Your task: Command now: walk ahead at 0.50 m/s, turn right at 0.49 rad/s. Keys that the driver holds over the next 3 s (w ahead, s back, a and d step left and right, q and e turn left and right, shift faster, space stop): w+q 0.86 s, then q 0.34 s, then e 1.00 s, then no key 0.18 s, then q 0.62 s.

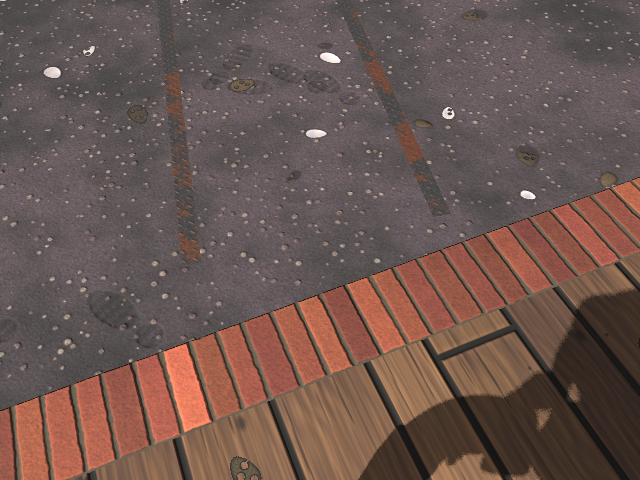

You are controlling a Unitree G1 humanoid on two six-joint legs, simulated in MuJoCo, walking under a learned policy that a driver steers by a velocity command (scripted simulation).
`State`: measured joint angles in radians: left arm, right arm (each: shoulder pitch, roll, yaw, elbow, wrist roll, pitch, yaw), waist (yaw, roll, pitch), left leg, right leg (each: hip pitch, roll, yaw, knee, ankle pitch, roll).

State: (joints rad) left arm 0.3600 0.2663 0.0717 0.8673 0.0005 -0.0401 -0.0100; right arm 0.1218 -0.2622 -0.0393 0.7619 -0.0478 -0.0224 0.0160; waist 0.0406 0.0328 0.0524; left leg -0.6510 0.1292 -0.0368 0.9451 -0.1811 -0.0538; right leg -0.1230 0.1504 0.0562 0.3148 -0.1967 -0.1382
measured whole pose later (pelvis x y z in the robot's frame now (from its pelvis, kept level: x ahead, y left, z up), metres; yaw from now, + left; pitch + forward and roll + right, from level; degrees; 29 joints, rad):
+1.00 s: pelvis +0.55 +0.06 +0.00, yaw +24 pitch +0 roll +0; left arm 0.26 0.26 0.03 0.77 0.02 -0.08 0.01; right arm 0.26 -0.33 -0.08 0.76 -0.03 0.01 0.03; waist 0.00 0.05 0.05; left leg -0.53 -0.03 -0.04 1.11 -0.34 0.03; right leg -0.21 0.01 -0.09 0.40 -0.20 -0.05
